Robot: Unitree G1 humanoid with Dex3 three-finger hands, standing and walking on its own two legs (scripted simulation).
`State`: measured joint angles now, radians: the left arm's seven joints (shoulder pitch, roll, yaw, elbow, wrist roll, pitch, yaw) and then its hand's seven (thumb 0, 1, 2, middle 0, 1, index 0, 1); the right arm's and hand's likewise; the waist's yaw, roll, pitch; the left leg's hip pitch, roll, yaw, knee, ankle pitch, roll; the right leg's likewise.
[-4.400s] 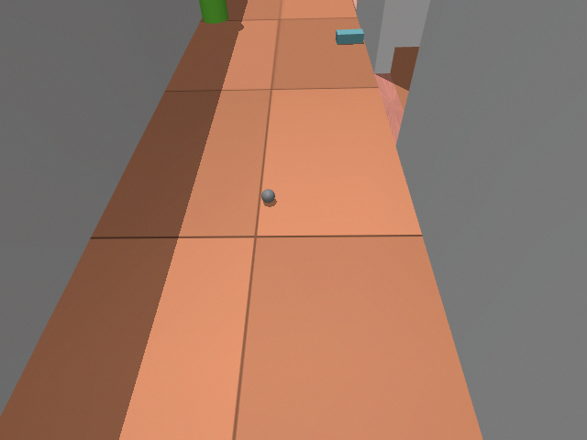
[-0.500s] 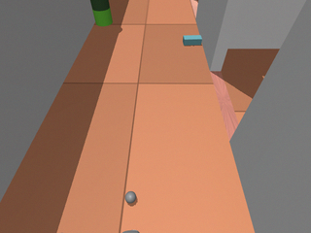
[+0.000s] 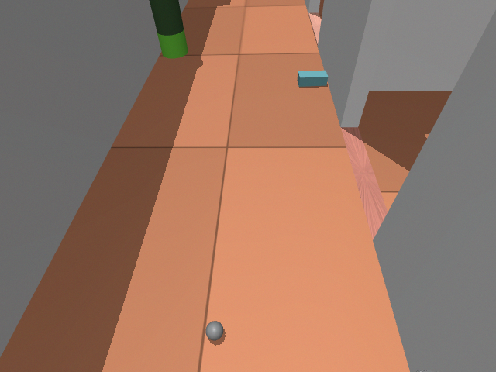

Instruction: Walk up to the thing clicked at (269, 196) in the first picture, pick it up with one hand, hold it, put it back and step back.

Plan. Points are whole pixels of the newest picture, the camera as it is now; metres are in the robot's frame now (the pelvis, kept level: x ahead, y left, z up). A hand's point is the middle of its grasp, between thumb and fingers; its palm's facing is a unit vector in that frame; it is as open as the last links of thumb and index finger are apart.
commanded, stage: walk up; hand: left
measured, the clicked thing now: (214, 330) +0.40 +0.19 -0.74
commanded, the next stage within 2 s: stand in 0.68 s
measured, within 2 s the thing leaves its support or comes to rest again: neither
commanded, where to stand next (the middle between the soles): +0.08 +0.00 m, yaw -1 degrees
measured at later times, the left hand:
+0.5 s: hand out of the picture +0.10 +0.25 -0.15, palm faces -0.01 -0.94 -0.35, open 7.4 cm
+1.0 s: hand out of the picture +0.10 +0.24 -0.15, palm faces -0.01 -0.94 -0.34, open 7.4 cm
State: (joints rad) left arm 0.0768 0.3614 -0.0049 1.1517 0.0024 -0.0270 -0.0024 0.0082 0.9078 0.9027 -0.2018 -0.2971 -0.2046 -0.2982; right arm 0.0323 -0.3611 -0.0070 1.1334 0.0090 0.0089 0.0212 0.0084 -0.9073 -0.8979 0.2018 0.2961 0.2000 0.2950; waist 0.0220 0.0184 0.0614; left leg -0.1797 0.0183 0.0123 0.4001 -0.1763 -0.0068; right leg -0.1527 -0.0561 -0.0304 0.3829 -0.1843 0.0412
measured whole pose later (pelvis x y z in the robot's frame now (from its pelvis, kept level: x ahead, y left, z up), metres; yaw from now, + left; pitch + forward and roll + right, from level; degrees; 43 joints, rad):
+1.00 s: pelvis +0.02 -0.01 +0.00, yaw +0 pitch -2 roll +0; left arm 0.09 0.35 0.01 1.15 0.01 -0.01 -0.01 0.01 0.91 0.90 -0.20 -0.30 -0.20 -0.30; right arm 0.06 -0.35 0.00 1.14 0.00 -0.01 0.01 0.01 -0.91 -0.90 0.20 0.30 0.20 0.29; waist 0.00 0.00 0.05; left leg -0.12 0.03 0.01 0.31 -0.16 -0.02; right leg -0.10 -0.05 -0.04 0.31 -0.18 0.03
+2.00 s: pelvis +0.03 -0.02 +0.00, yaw +0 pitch -1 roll +0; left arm 0.10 0.35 0.01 1.13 0.01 -0.01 -0.01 0.01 0.91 0.90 -0.20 -0.30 -0.20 -0.30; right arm 0.10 -0.36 0.01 1.13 -0.01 -0.01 0.00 0.01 -0.91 -0.90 0.20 0.30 0.20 0.29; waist 0.00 0.01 0.05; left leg -0.11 0.05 0.01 0.31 -0.17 -0.04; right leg -0.09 -0.03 -0.04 0.31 -0.20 0.01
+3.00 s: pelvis +0.03 -0.02 +0.00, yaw -1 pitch -2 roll +0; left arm 0.12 0.35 0.00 1.12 0.01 -0.01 -0.01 0.01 0.91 0.90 -0.20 -0.30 -0.20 -0.30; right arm 0.11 -0.35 0.00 1.13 -0.01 -0.01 0.00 0.01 -0.91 -0.90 0.20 0.30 0.20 0.30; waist 0.00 0.00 0.05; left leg -0.10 0.04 0.02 0.31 -0.17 -0.03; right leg -0.09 -0.03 -0.03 0.31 -0.19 0.02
